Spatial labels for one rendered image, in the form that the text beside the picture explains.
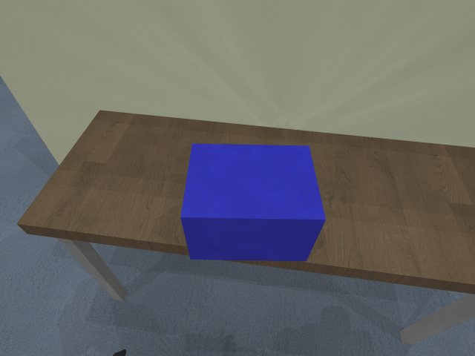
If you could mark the table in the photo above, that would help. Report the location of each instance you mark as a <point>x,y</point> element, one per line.
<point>396,211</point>

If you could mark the carton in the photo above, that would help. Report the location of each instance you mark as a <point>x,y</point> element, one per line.
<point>251,202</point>

